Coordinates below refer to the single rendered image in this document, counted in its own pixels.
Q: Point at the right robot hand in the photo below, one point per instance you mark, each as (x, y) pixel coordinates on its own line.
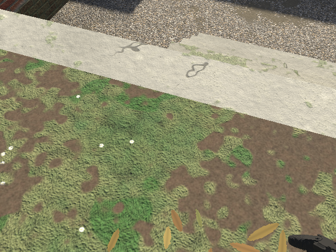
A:
(312, 243)

